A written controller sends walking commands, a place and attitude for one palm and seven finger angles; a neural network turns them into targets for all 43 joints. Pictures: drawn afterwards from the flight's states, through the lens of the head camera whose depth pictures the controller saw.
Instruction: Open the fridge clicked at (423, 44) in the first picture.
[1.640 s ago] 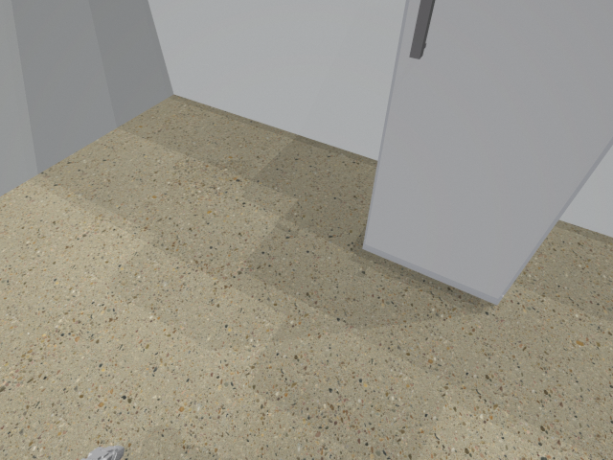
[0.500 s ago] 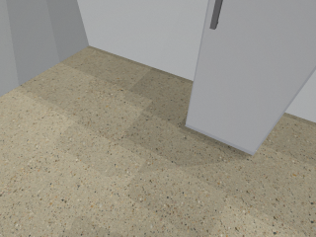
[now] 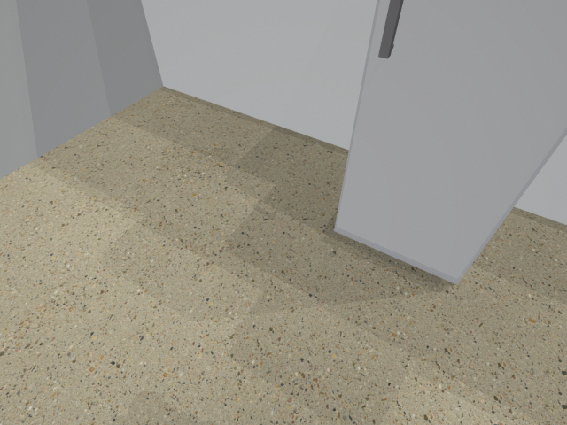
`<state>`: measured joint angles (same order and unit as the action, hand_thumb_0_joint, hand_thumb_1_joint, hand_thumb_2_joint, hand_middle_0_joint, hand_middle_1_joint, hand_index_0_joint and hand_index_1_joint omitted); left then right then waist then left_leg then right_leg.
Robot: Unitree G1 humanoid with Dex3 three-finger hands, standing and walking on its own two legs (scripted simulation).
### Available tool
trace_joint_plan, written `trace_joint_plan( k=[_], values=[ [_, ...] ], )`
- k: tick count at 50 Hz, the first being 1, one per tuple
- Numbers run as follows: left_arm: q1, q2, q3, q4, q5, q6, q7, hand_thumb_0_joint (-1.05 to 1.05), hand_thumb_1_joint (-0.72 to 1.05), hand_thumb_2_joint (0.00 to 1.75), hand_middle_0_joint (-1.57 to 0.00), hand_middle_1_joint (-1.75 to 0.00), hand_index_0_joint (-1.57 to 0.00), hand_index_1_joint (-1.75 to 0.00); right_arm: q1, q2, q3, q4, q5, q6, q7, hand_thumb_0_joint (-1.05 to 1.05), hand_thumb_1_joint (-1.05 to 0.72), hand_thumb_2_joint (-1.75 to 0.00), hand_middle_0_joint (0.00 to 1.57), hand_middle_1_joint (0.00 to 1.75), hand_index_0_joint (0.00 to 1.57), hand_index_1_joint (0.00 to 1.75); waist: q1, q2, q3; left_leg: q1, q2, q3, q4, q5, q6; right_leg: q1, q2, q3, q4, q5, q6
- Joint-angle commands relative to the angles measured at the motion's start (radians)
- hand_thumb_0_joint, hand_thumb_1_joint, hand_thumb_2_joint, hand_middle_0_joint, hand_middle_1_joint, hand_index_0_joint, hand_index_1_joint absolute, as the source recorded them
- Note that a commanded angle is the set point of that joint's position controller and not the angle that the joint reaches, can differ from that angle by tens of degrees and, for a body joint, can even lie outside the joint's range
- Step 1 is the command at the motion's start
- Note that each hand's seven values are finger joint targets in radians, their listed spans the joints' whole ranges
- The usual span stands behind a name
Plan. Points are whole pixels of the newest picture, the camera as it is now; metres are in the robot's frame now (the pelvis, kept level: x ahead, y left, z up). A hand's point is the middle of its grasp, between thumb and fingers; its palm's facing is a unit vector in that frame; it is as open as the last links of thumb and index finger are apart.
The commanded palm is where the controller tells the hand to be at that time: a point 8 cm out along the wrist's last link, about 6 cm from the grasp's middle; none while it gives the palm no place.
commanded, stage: walk to a spot facing it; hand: left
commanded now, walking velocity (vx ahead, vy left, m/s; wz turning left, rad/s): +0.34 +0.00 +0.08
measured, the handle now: out of the picture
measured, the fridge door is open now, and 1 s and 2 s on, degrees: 0 0 0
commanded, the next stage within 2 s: turn to face it in 0.34 s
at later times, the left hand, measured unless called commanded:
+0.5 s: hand (181, 400) +0.20 +0.19 -0.18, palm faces -0.04 -0.98 -0.19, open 7.3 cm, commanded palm none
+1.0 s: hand (195, 328) +0.33 +0.20 -0.19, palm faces -0.13 -0.98 -0.17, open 7.3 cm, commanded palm none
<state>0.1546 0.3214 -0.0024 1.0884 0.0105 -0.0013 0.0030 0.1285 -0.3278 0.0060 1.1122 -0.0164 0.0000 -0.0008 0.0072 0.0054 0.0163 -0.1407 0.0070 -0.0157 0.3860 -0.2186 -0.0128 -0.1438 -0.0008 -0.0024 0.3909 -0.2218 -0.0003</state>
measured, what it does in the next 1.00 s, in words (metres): walks ahead: right foot, then left foot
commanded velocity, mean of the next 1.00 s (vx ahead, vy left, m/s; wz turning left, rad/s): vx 0.11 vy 0.00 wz -0.33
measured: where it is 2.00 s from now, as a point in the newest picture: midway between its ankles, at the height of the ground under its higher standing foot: (307, 397)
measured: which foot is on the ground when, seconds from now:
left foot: down 0.00-0.56, up 0.58-0.90, down 0.92-1.00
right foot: down 0.00-0.20, up 0.22-0.52, down 0.54-0.94, up 0.96-1.00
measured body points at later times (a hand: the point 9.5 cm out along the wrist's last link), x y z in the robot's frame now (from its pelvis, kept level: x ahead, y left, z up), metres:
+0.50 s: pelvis +0.13 +0.01 -0.01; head +0.18 +0.00 +0.43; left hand +0.20 +0.25 -0.17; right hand -0.03 -0.17 -0.15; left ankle +0.00 +0.13 -0.74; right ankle +0.23 -0.10 -0.72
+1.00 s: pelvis +0.23 +0.02 -0.01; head +0.24 +0.05 +0.43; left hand +0.34 +0.25 -0.17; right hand +0.30 -0.23 -0.13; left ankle +0.27 +0.12 -0.75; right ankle +0.22 -0.09 -0.71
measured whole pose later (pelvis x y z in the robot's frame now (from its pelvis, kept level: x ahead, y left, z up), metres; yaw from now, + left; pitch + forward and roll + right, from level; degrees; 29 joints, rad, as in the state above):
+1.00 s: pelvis +0.23 +0.02 -0.01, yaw -14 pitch -1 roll -1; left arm 0.22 0.21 0.09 0.94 0.02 0.05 -0.01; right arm 0.13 -0.16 -0.03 0.90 -0.02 -0.02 -0.03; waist 0.03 -0.04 0.03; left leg -0.31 0.06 0.11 0.60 -0.28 0.02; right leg -0.44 0.05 0.02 0.86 -0.43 0.01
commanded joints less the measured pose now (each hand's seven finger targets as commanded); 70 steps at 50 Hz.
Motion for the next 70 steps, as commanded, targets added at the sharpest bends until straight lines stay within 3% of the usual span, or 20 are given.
trace_joint_plan(
  k=[1, 5, 8, 10, 11, 13, 22, 25, 26, 27, 28, 33, 44, 47, 49, 52, 62, 64, 66, 70],
  values=[
    [0.090, 0.131, 0.033, -0.033, 0.010, 0.007, -0.001, 0.00, 0.90, 0.90, -0.20, -0.30, -0.20, -0.30, 0.049, -0.061, -0.013, -0.045, -0.012, -0.001, 0.000, 0.00, -0.90, -0.90, 0.20, 0.30, 0.20, 0.30, 0.015, -0.119, 0.077, -0.171, 0.025, -0.006, 0.051, -0.241, 0.016, -0.044, -0.157, 0.204, -0.156, -0.418, -0.060],
    [0.150, 0.132, 0.056, -0.047, 0.008, -0.010, 0.000, 0.00, 0.90, 0.90, -0.20, -0.30, -0.20, -0.30, 0.106, -0.029, -0.024, -0.066, -0.009, -0.020, 0.001, 0.00, -0.90, -0.90, 0.20, 0.30, 0.20, 0.30, 0.004, -0.137, 0.087, -0.211, 0.035, 0.053, 0.192, -0.189, 0.023, -0.037, -0.243, 0.271, -0.165, -0.399, -0.138],
    [0.122, 0.073, 0.057, -0.060, 0.008, -0.015, -0.004, 0.00, 0.90, 0.90, -0.20, -0.30, -0.20, -0.30, 0.226, -0.010, -0.033, -0.036, -0.004, -0.036, 0.000, 0.00, -0.90, -0.90, 0.20, 0.30, 0.20, 0.30, -0.048, -0.018, 0.110, -0.033, 0.063, 0.019, 0.052, -0.160, 0.044, -0.180, -0.142, 0.112, 0.009, -0.269, -0.099],
    [0.047, -0.024, 0.040, -0.105, 0.009, -0.020, -0.007, 0.00, 0.90, 0.90, -0.20, -0.30, -0.20, -0.30, 0.417, -0.091, -0.061, 0.022, -0.014, -0.053, -0.016, 0.00, -0.90, -0.90, 0.20, 0.30, 0.20, 0.30, -0.113, 0.327, 0.149, 0.149, 0.316, -0.384, -0.177, -0.060, 0.172, -0.462, 0.026, -0.112, 0.469, -0.281, -0.016],
    [-0.013, -0.013, 0.040, -0.139, 0.014, -0.032, -0.002, 0.00, 0.90, 0.90, -0.20, -0.30, -0.20, -0.30, 0.475, -0.065, -0.053, 0.039, -0.013, -0.057, -0.029, 0.00, -0.90, -0.90, 0.20, 0.30, 0.20, 0.30, -0.122, 0.243, 0.180, 0.209, 0.371, -0.456, -0.175, 0.158, 0.237, -0.587, -0.014, -0.036, 0.611, -0.340, -0.024],
    [-0.022, -0.025, 0.046, -0.129, 0.010, -0.044, -0.012, 0.00, 0.90, 0.90, -0.20, -0.30, -0.20, -0.30, 0.446, -0.014, -0.045, 0.026, -0.008, -0.069, -0.037, 0.00, -0.90, -0.90, 0.20, 0.30, 0.20, 0.30, -0.090, 0.068, 0.145, 0.239, 0.365, -0.348, -0.116, 0.416, 0.257, -0.604, -0.083, -0.002, 0.682, -0.287, -0.024],
    [-0.020, -0.131, 0.048, -0.121, 0.006, -0.024, -0.027, 0.00, 0.90, 0.90, -0.20, -0.30, -0.20, -0.30, 0.416, 0.048, -0.051, 0.059, -0.007, -0.077, -0.050, 0.00, -0.90, -0.90, 0.20, 0.30, 0.20, 0.30, -0.032, 0.143, 0.119, 0.098, 0.234, -0.002, -0.110, 0.509, 0.152, -0.297, -0.041, -0.130, 0.301, -0.032, -0.040],
    [0.193, -0.084, 0.070, -0.059, 0.014, -0.027, -0.018, 0.00, 0.90, 0.90, -0.20, -0.30, -0.20, -0.30, 0.377, 0.024, -0.061, 0.053, 0.006, -0.071, -0.053, 0.00, -0.90, -0.90, 0.20, 0.30, 0.20, 0.30, 0.073, 0.084, 0.024, 0.053, 0.211, 0.087, 0.147, 0.646, 0.098, -0.006, 0.009, -0.151, 0.171, 0.105, -0.063],
    [0.295, -0.019, 0.088, -0.033, 0.021, -0.040, -0.010, 0.00, 0.90, 0.90, -0.20, -0.30, -0.20, -0.30, 0.385, 0.041, -0.061, 0.044, 0.013, -0.069, -0.046, 0.00, -0.90, -0.90, 0.20, 0.30, 0.20, 0.30, 0.114, 0.008, -0.038, -0.098, 0.183, 0.105, 0.365, 0.491, 0.060, 0.209, -0.063, -0.065, 0.135, 0.179, -0.097],
    [0.391, 0.087, 0.114, -0.023, 0.022, -0.053, 0.005, 0.00, 0.90, 0.90, -0.20, -0.30, -0.20, -0.30, 0.419, 0.098, -0.052, 0.014, 0.025, -0.075, -0.038, 0.00, -0.90, -0.90, 0.20, 0.30, 0.20, 0.30, 0.128, -0.219, -0.163, -0.323, 0.038, 0.163, 0.733, -0.050, 0.011, 0.381, -0.350, 0.344, 0.071, 0.407, -0.229],
    [0.405, 0.110, 0.116, -0.029, -0.005, -0.045, 0.014, 0.00, 0.90, 0.90, -0.20, -0.30, -0.20, -0.30, 0.370, 0.088, -0.058, -0.020, 0.024, -0.068, -0.046, 0.00, -0.90, -0.90, 0.20, 0.30, 0.20, 0.30, 0.115, -0.168, -0.171, -0.378, 0.016, 0.089, 0.947, -0.392, 0.006, 0.318, -0.475, 0.496, -0.023, 0.630, -0.322],
    [0.031, -0.003, 0.094, -0.144, 0.015, -0.014, 0.032, 0.00, 0.90, 0.90, -0.20, -0.30, -0.20, -0.30, 0.296, 0.131, -0.059, -0.054, -0.007, -0.002, -0.033, 0.00, -0.90, -0.90, 0.20, 0.30, 0.20, 0.30, -0.039, -0.063, -0.015, -0.253, 0.131, 0.039, 0.758, -0.232, -0.021, -0.239, -0.284, 0.206, -0.117, 0.147, -0.210],
    [0.030, 0.041, 0.116, -0.212, 0.012, 0.022, 0.006, 0.00, 0.90, 0.90, -0.20, -0.30, -0.20, -0.30, 0.187, 0.071, -0.067, -0.189, 0.006, -0.014, -0.033, 0.00, -0.90, -0.90, 0.20, 0.30, 0.20, 0.30, -0.046, -0.118, -0.023, -0.029, 0.046, 0.096, 0.147, -0.061, -0.035, -0.296, -0.156, 0.276, -0.012, 0.029, -0.134],
    [0.039, -0.038, 0.102, -0.262, 0.009, 0.030, -0.009, 0.00, 0.90, 0.90, -0.20, -0.30, -0.20, -0.30, 0.176, -0.089, -0.096, -0.227, -0.012, -0.019, -0.038, 0.00, -0.90, -0.90, 0.20, 0.30, 0.20, 0.30, -0.055, 0.334, 0.007, 0.015, 0.472, -0.345, -0.181, -0.037, 0.154, -0.495, 0.048, -0.005, 0.526, -0.351, 0.014],
    [0.050, -0.001, 0.122, -0.236, 0.021, 0.034, -0.016, 0.00, 0.90, 0.90, -0.20, -0.30, -0.20, -0.30, 0.082, -0.034, -0.082, -0.255, -0.014, -0.023, -0.043, 0.00, -0.90, -0.90, 0.20, 0.30, 0.20, 0.30, -0.012, 0.132, 0.035, -0.091, 0.413, -0.236, -0.151, 0.049, 0.181, -0.456, -0.004, 0.043, 0.760, -0.273, 0.025],
    [0.113, -0.042, 0.111, -0.209, 0.017, 0.042, -0.022, 0.00, 0.90, 0.90, -0.20, -0.30, -0.20, -0.30, 0.036, -0.007, -0.075, -0.264, -0.011, -0.029, -0.041, 0.00, -0.90, -0.90, 0.20, 0.30, 0.20, 0.30, 0.014, 0.131, -0.016, -0.028, 0.297, 0.009, -0.089, 0.255, 0.133, -0.432, -0.026, 0.006, 0.794, -0.163, 0.051],
    [0.047, -0.075, 0.082, -0.203, 0.011, 0.030, -0.012, 0.00, 0.90, 0.90, -0.20, -0.30, -0.20, -0.30, 0.161, -0.047, -0.106, -0.162, -0.012, -0.007, -0.030, 0.00, -0.90, -0.90, 0.20, 0.30, 0.20, 0.30, -0.040, 0.203, -0.065, 0.092, 0.330, 0.083, 0.043, 0.492, 0.135, -0.224, -0.020, -0.095, 0.268, -0.181, 0.027],
    [0.107, -0.047, 0.087, -0.176, 0.013, 0.016, -0.008, 0.00, 0.90, 0.90, -0.20, -0.30, -0.20, -0.30, 0.159, -0.039, -0.104, -0.153, -0.004, -0.004, -0.024, 0.00, -0.90, -0.90, 0.20, 0.30, 0.20, 0.30, -0.002, 0.143, -0.084, -0.003, 0.290, 0.126, 0.140, 0.390, 0.069, -0.040, -0.021, -0.098, 0.039, 0.042, 0.012],
    [0.201, 0.099, 0.109, -0.131, 0.020, -0.007, 0.015, 0.00, 0.90, 0.90, -0.20, -0.30, -0.20, -0.30, 0.134, 0.083, -0.070, -0.192, 0.005, -0.003, -0.015, 0.00, -0.90, -0.90, 0.20, 0.30, 0.20, 0.30, 0.035, -0.264, -0.116, -0.386, 0.119, 0.227, 0.428, -0.313, -0.041, 0.245, -0.364, 0.273, -0.031, 0.535, -0.124],
    [0.163, 0.021, 0.091, -0.114, 0.014, -0.005, 0.022, 0.00, 0.90, 0.90, -0.20, -0.30, -0.20, -0.30, 0.063, 0.050, -0.072, -0.169, -0.011, 0.009, -0.013, 0.00, -0.90, -0.90, 0.20, 0.30, 0.20, 0.30, 0.036, -0.180, -0.002, -0.479, 0.120, 0.063, 0.709, -0.262, -0.036, 0.084, -0.293, 0.238, -0.106, 0.095, -0.199]
  ],
)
